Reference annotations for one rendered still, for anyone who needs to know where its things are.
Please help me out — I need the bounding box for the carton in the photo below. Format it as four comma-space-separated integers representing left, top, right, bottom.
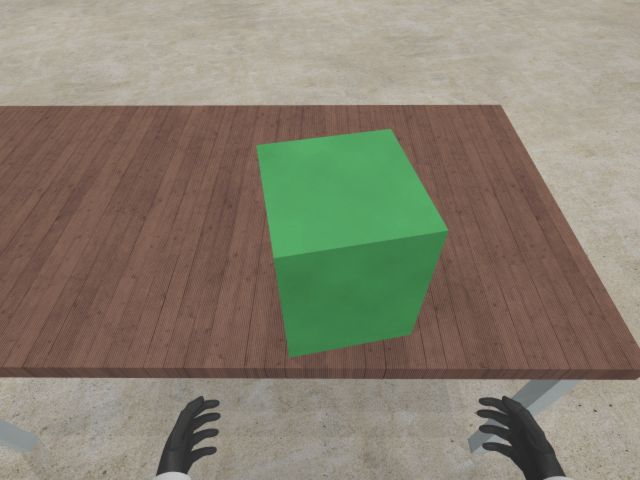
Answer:
256, 129, 449, 358

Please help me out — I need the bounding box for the robot right hand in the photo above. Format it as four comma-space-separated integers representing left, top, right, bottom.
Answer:
477, 396, 566, 480

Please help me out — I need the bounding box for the table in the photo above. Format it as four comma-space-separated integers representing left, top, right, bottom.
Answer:
0, 105, 640, 454

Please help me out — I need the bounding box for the robot left hand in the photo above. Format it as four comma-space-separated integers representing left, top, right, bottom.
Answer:
156, 396, 221, 476

